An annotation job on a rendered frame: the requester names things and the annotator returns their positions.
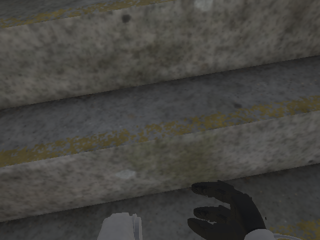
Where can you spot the robot right forearm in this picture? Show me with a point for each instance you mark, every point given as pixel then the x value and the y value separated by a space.
pixel 260 234

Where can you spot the robot left thigh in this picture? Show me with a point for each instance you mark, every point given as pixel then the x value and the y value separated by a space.
pixel 121 226

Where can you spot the right robot hand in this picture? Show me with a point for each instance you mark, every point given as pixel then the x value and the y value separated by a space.
pixel 235 223

